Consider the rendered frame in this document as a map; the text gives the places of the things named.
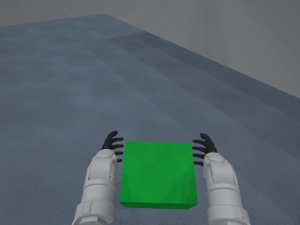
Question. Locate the robot left hand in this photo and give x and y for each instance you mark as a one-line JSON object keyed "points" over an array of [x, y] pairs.
{"points": [[108, 144]]}

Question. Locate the carton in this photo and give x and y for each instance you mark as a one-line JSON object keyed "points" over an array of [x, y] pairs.
{"points": [[158, 175]]}

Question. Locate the robot right hand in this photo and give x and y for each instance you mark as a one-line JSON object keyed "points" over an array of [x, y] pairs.
{"points": [[209, 148]]}

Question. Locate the right robot forearm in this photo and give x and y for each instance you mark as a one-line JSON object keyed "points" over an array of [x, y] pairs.
{"points": [[224, 197]]}

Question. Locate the left robot forearm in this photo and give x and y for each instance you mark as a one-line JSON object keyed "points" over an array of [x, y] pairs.
{"points": [[96, 207]]}

